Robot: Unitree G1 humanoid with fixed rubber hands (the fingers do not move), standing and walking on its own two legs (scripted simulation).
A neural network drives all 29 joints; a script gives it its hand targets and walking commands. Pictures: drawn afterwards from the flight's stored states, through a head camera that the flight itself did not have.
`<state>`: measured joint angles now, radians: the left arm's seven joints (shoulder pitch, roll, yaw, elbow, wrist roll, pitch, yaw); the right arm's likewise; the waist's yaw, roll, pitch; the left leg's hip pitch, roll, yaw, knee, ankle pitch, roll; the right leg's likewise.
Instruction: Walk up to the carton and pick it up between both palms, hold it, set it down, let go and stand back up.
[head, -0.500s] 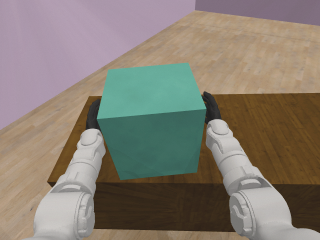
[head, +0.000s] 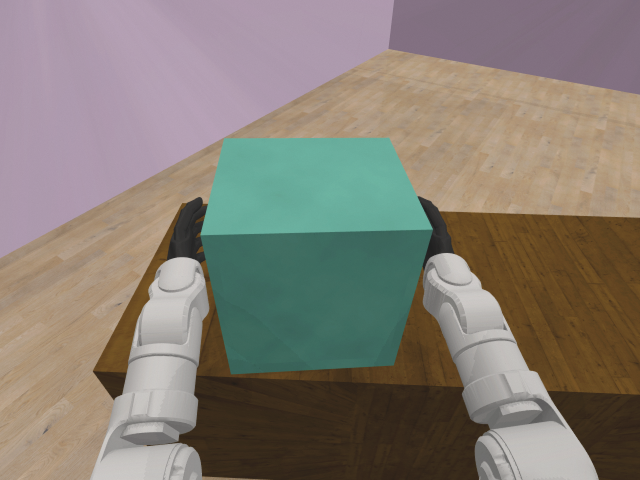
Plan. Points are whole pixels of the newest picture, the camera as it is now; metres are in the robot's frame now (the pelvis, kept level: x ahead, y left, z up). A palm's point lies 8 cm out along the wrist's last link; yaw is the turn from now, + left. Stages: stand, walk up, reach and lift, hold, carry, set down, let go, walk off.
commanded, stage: reach and lift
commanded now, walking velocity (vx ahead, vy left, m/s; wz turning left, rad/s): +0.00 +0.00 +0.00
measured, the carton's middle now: (311, 254) +0.40 -0.01 +0.11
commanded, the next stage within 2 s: hold in 0.98 s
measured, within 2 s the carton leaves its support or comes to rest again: neither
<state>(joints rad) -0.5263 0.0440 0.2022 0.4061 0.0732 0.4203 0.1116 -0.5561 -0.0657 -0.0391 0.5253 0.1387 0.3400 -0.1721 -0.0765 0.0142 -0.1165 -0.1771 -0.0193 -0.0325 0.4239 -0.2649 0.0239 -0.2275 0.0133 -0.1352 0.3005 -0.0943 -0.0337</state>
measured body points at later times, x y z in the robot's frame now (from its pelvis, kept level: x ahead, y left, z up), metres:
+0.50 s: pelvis +0.00 +0.01 +0.00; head -0.03 +0.02 +0.45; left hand +0.38 +0.14 +0.14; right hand +0.36 -0.18 +0.14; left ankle -0.03 +0.10 -0.74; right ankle +0.04 -0.10 -0.74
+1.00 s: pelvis -0.01 +0.01 +0.00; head -0.04 +0.02 +0.45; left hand +0.38 +0.14 +0.16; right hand +0.35 -0.18 +0.15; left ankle -0.03 +0.10 -0.74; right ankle +0.04 -0.10 -0.74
